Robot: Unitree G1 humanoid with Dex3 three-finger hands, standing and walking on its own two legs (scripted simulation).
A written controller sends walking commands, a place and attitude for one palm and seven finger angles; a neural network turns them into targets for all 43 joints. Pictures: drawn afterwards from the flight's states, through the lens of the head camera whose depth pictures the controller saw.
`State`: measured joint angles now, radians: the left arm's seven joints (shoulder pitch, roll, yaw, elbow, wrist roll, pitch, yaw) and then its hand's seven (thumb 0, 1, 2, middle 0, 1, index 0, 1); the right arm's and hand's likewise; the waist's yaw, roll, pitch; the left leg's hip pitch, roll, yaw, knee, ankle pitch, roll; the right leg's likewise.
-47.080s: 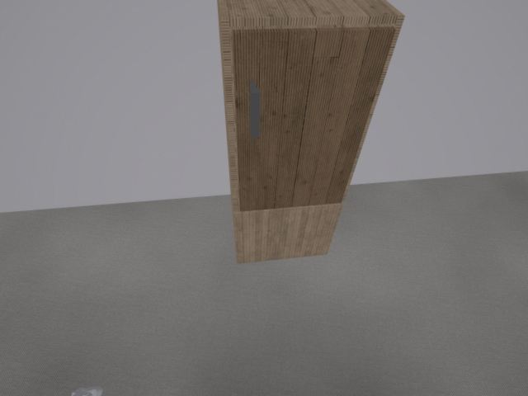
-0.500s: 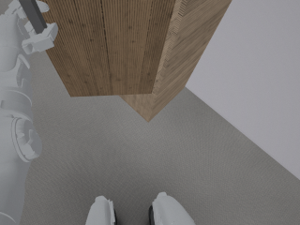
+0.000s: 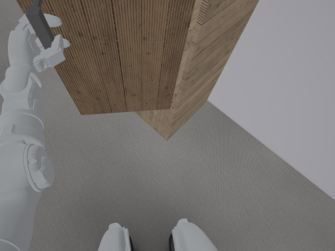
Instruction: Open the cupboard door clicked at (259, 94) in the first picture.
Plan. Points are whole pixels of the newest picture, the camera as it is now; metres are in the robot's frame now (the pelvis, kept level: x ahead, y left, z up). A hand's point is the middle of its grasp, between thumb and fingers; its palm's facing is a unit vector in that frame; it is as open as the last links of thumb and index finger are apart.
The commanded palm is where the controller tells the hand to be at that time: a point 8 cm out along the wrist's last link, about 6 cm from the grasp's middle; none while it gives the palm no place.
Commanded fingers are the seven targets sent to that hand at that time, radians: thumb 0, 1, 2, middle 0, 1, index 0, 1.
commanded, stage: pull the door open along its arc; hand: left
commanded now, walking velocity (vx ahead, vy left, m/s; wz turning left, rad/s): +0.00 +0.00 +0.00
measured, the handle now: (47, 31) +0.60 +0.19 +0.11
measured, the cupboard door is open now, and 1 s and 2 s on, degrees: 50 97 96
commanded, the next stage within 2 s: open thumb and fingers to let go in 0.90 s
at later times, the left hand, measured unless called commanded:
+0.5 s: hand (87, 101) +0.41 +0.11 +0.10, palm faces +0.37 -0.93 +0.04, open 6.1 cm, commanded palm +0.36 +0.16 +0.10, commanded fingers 0.00 0.90 0.90 -0.40 -1.35 -0.40 -1.35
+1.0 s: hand (138, 139) +0.33 +0.02 +0.10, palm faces +0.35 -0.94 -0.01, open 6.1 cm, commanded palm +0.29 +0.07 +0.10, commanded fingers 0.00 0.83 0.87 -0.40 -1.34 -0.40 -1.34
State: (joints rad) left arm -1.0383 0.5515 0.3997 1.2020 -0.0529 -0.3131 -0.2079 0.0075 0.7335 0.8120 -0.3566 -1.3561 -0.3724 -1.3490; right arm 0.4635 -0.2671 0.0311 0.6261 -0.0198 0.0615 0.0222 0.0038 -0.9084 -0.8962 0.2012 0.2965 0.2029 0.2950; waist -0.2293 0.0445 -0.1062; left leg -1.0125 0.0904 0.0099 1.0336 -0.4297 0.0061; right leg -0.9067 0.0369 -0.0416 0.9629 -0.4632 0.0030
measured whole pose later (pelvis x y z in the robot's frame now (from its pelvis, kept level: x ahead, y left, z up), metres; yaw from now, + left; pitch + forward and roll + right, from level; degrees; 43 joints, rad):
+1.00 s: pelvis +0.01 -0.05 +0.03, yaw +4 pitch +9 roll +1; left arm -0.06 -0.12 -0.20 0.26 0.08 -0.22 0.57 -0.01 0.69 0.74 -0.34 -1.34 -0.33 -1.33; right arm 0.25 -0.21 -0.02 0.59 -0.05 0.06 0.04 0.01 -0.91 -0.90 0.20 0.30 0.20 0.29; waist -0.03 0.04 -0.12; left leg -0.62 0.05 -0.01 0.85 -0.38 -0.05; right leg -0.55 0.00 -0.07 0.89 -0.49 -0.05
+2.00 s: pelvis -0.01 -0.03 +0.02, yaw +5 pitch +9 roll +0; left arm -0.20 -0.09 -0.22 0.38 0.10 -0.24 0.47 -0.01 -0.50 0.30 -0.34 -0.61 -0.28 -0.61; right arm 0.21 -0.18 0.00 0.60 -0.04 0.05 0.03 0.01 -0.91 -0.90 0.20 0.30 0.20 0.29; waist -0.02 0.03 -0.11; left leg -0.69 0.03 -0.02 0.91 -0.37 -0.02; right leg -0.60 -0.02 -0.07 0.93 -0.48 -0.03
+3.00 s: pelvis +0.01 -0.03 +0.02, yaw +4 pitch +9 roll +0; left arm 0.36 0.12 -0.10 -0.12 -0.12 -0.28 -0.07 -0.01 -0.50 0.30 -0.18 -0.32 -0.18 -0.31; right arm 0.24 -0.22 0.02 0.45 0.01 -0.02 0.00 0.01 -0.91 -0.90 0.20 0.30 0.20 0.29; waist -0.02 0.04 -0.10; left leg -0.64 0.04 0.00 0.92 -0.43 -0.04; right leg -0.56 -0.01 -0.06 0.94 -0.53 -0.03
